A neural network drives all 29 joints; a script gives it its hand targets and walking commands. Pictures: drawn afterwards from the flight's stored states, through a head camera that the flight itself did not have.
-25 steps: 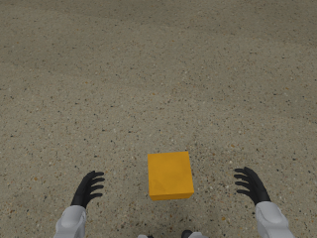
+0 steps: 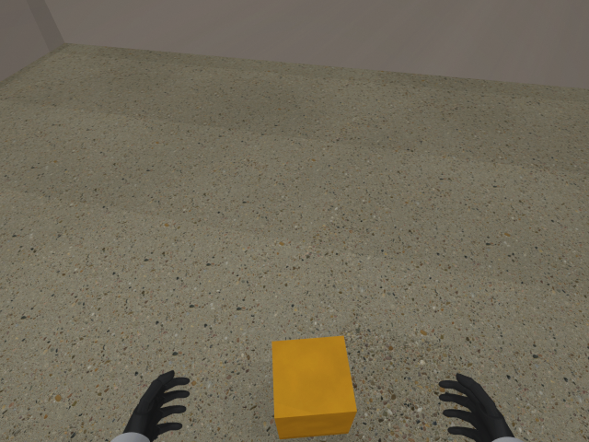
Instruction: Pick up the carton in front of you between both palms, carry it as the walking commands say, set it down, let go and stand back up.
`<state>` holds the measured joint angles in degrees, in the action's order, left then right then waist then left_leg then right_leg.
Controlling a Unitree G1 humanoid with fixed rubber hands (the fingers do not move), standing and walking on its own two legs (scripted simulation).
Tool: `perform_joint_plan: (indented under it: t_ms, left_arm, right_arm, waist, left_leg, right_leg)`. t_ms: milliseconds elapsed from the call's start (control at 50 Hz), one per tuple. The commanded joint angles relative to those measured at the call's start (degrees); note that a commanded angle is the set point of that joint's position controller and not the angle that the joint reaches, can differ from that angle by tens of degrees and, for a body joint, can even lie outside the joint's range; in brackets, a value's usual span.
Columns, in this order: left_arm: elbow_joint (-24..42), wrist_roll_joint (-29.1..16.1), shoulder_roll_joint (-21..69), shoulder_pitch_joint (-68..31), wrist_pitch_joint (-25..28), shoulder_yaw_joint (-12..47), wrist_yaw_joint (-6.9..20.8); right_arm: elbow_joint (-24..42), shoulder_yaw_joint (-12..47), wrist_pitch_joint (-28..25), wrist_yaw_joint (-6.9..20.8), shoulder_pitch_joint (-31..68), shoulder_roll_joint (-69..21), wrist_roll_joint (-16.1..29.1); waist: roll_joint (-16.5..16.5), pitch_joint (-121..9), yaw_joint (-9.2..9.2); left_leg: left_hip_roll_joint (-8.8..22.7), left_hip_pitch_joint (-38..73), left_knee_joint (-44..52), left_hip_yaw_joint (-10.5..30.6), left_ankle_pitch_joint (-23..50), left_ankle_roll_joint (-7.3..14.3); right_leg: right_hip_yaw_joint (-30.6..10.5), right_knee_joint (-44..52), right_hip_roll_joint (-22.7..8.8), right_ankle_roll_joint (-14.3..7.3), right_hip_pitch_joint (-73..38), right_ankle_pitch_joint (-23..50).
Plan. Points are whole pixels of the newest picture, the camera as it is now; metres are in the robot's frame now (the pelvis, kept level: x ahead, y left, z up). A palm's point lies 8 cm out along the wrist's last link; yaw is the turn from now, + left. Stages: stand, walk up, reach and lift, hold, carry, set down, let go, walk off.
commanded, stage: let go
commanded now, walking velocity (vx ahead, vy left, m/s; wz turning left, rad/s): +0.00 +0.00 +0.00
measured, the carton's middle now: (311, 388) +0.40 -0.01 -0.65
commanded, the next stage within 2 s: stand in 0.12 s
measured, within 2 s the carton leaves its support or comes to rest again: neither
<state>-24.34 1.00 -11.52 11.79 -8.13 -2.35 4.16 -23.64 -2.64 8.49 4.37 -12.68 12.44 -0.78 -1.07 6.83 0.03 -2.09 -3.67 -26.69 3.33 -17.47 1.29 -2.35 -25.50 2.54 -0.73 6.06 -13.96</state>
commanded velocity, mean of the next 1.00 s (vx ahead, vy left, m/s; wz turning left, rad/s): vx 0.00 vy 0.00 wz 0.00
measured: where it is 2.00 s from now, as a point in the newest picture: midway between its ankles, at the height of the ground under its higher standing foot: outside the picture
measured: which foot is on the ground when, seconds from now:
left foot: down 0.00-1.00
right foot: down 0.00-1.00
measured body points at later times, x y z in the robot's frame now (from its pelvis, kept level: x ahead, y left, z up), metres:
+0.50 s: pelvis +0.02 +0.00 +0.00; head +0.02 +0.00 +0.45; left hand +0.16 +0.29 -0.10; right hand +0.16 -0.29 -0.09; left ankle -0.03 +0.11 -0.74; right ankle +0.00 -0.11 -0.74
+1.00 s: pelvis +0.01 +0.00 +0.00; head +0.01 +0.00 +0.45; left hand +0.13 +0.30 -0.10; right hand +0.14 -0.30 -0.10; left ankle -0.03 +0.11 -0.74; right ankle +0.00 -0.11 -0.74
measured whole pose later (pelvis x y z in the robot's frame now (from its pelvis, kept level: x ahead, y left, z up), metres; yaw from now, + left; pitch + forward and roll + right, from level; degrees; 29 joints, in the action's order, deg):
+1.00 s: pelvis +0.01 +0.00 +0.00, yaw +1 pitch -2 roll +0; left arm -51.6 1.5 -20.6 7.8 0.5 -1.2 -1.1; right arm -49.2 -0.7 -0.5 -1.4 -9.6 20.8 -1.5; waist 0.0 0.5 0.3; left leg -2.7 -5.5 -23.5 3.9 -16.1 1.4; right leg -1.8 -23.8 1.7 -0.7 8.4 -13.7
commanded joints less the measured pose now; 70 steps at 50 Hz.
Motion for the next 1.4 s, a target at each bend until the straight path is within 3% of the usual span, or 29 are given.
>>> perform_joint_plan:
  t_ms: [0,40,60,100,120,140,180,220,340,560,780,1380]
  left_arm:
    - [5.6,0.3,-5.5,-2.1,0.4,-2.0,-0.1]
    - [5.8,0.3,-5.5,-2.4,0.3,-2.0,0.0]
    - [9.2,0.9,-6.3,-3.7,-2.9,-1.7,-1.4]
    - [8.7,0.2,-5.6,-2.8,-4.3,-0.8,-2.5]
    - [-1.1,0.3,-13.4,-2.7,0.5,-3.6,-5.0]
    - [-2.2,1.0,-14.3,-1.6,2.8,-3.5,-5.7]
    - [-3.5,1.4,-12.6,-3.5,5.2,-2.8,-5.5]
    - [-5.2,1.3,-12.0,-4.5,6.4,-2.5,-5.1]
    - [-10.9,1.3,-13.9,-4.2,8.0,-2.2,-5.2]
    - [-17.1,0.9,-16.3,-4.5,9.1,-1.6,-5.6]
    - [-21.3,0.7,-17.1,-5.6,9.3,-1.1,-5.6]
    - [-30.3,0.1,-19.3,-6.8,9.6,-0.1,-5.1]
  right_arm:
    - [6.0,-1.8,-0.4,-0.2,2.3,5.2,-0.3]
    - [6.3,-1.9,-0.3,-0.3,2.4,5.1,-0.4]
    - [3.2,-2.6,-2.1,-1.3,-0.6,5.6,0.4]
    - [4.4,-1.7,-2.5,-1.8,0.7,5.6,0.9]
    - [-2.9,-2.5,-4.6,-4.0,4.1,11.2,-1.4]
    - [-3.4,-3.0,-5.6,-4.9,2.4,11.3,-1.6]
    - [-5.5,-2.7,-6.8,-5.0,1.5,11.1,-2.1]
    - [-7.0,-2.4,-7.5,-5.0,2.5,11.4,-1.9]
    - [-10.7,-2.1,-8.6,-5.3,2.8,13.1,-1.6]
    - [-15.6,-1.3,-9.2,-5.9,3.0,15.8,-1.2]
    - [-19.4,-0.5,-9.5,-6.1,4.1,16.7,-0.8]
    - [-28.5,0.3,-10.0,-5.6,5.9,18.6,-0.4]
  waist:
    - [0.3,-2.3,0.17]
    - [0.6,-2.4,0.07]
    - [-0.6,-5.2,-0.62]
    - [0.6,-4.4,-0.24]
    - [4.4,-4.4,2.57]
    - [4.7,-4.9,1.10]
    - [2.4,-4.9,-0.10]
    - [0.9,-6.7,0.28]
    - [0.3,-10.4,0.09]
    - [0.5,-10.0,0.01]
    - [0.8,-9.6,0.19]
    - [0.9,-6.6,0.54]
  left_leg:
    - [1.5,-8.4,6.2,-1.4,7.9,-1.7]
    - [1.5,-7.8,6.1,-1.5,8.1,-1.7]
    - [-0.2,-7.3,4.5,-1.8,7.7,-2.1]
    - [0.0,-8.1,4.1,-1.4,7.1,-1.8]
    - [2.2,-12.0,2.0,0.8,6.3,-2.8]
    - [2.5,-9.1,0.9,1.3,5.3,-2.6]
    - [3.1,-9.2,1.5,2.3,1.5,-1.8]
    - [3.9,-10.8,2.0,3.6,2.4,-1.3]
    - [5.1,-8.4,1.2,4.3,13.7,-1.2]
    - [6.0,-6.4,2.3,5.3,19.8,-0.7]
    - [6.5,-5.2,4.3,5.6,20.4,-0.6]
    - [7.3,-5.0,10.1,6.6,11.5,-0.1]
  right_leg:
    - [1.5,2.2,-0.5,1.0,-7.1,8.2]
    - [1.4,2.2,-0.5,1.0,-7.2,8.5]
    - [1.4,0.9,-0.9,0.4,-8.8,11.0]
    - [1.1,0.6,-1.2,0.4,-7.5,11.0]
    - [-1.2,1.5,-4.6,1.4,3.2,4.2]
    - [-3.0,2.6,-5.3,0.8,5.3,-0.2]
    - [-4.7,3.1,-5.6,0.2,8.3,-6.1]
    - [-4.1,1.7,-5.2,0.1,6.3,-2.8]
    - [-4.1,-0.2,-6.0,-0.2,2.9,11.1]
    - [-4.6,0.2,-6.7,-0.6,0.6,16.2]
    - [-5.0,1.8,-7.3,-0.6,-0.9,16.8]
    - [-6.4,7.4,-8.3,-0.8,-0.7,9.7]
